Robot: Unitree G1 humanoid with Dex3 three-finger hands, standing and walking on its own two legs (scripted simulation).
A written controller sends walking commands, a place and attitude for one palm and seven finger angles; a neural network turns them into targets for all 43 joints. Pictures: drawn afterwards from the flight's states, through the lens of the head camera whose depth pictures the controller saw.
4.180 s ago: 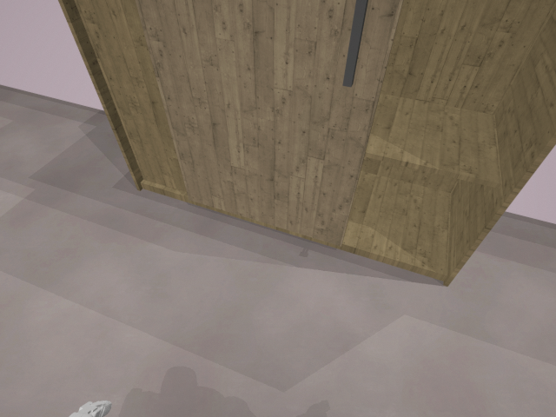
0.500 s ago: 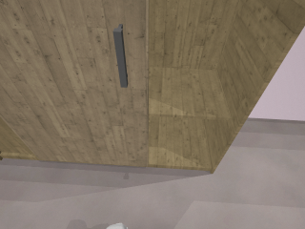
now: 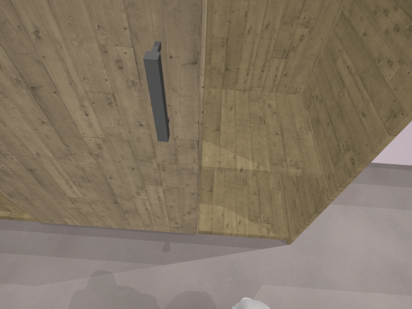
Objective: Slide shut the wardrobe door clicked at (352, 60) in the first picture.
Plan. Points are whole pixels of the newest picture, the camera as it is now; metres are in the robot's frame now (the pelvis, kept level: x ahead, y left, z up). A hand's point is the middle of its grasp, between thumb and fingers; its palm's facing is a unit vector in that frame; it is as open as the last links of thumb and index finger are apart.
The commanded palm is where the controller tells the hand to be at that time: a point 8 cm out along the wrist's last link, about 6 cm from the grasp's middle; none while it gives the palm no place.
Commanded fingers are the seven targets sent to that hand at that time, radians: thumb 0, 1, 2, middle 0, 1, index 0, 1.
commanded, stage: come to a stop and stand still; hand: left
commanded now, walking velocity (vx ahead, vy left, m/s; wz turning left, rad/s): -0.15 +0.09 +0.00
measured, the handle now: (160, 96) +0.48 +0.13 +0.14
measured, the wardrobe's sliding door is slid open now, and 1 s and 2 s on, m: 0.44 0.44 0.44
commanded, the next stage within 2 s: look again from close up in 1.80 s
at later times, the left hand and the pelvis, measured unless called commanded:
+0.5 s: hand out of the picture +0.01 +0.14 -0.15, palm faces +0.11 -0.95 -0.28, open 7.4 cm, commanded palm none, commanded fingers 0.00 0.90 0.90 -0.20 -0.30 -0.20 -0.30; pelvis -0.03 -0.05 +0.01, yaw +1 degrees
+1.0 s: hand out of the picture -0.05 +0.15 -0.18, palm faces +0.05 -0.99 -0.16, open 7.4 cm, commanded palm none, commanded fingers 0.00 0.90 0.90 -0.20 -0.30 -0.20 -0.30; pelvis -0.03 -0.01 +0.00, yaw +1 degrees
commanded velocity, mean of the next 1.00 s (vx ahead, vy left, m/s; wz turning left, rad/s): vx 0.03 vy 0.03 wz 0.00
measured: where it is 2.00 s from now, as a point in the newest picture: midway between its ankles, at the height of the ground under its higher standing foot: outside the picture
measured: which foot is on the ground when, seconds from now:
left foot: down 0.00-0.10, up 0.12-0.64, down 0.66-1.00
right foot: up 0.00-0.08, down 0.10-0.68, up 0.70-0.98, down 1.00-1.00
